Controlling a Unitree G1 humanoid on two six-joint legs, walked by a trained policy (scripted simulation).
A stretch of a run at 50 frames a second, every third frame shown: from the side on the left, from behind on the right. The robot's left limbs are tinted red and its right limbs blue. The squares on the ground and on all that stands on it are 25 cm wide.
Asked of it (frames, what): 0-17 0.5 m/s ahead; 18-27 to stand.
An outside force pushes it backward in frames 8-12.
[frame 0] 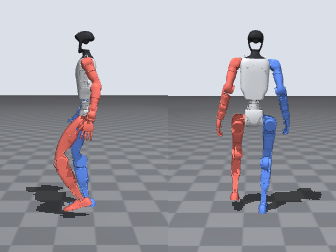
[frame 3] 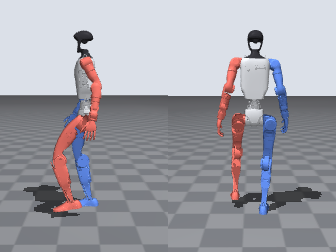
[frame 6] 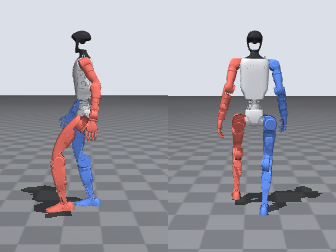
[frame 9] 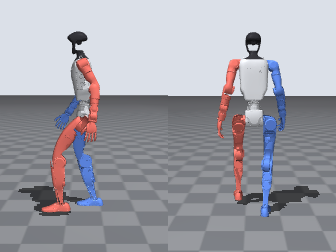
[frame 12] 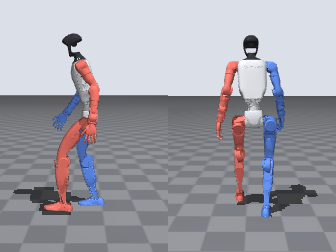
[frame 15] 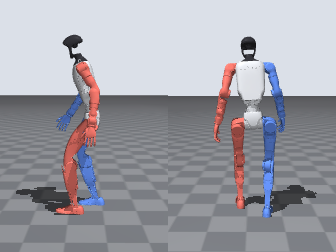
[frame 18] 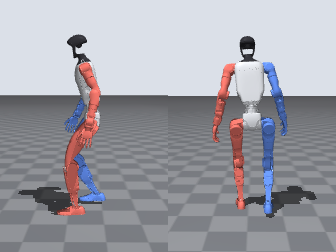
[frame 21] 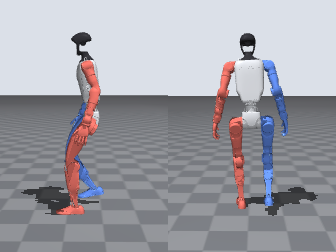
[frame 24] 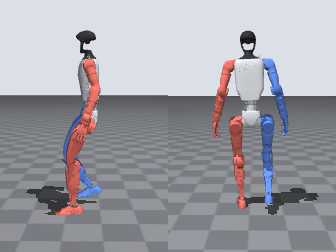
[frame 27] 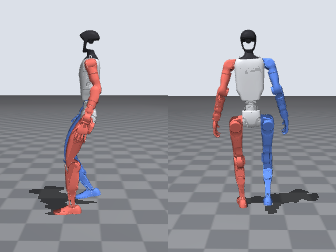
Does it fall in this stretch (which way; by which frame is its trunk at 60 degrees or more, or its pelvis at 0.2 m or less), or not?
no
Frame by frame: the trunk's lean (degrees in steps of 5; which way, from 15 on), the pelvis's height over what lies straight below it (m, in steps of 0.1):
0: 0, 0.8
3: 0, 0.8
6: 0, 0.8
9: 5, 0.8
12: 15 forward, 0.8
15: 15 forward, 0.8
18: 15 forward, 0.8
21: 10, 0.8
24: 5, 0.8
27: 0, 0.8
